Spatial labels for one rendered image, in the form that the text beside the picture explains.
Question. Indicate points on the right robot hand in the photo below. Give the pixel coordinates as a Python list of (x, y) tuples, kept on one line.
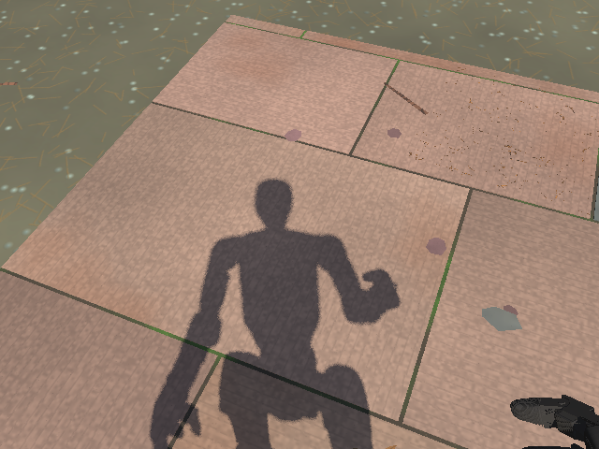
[(570, 416)]

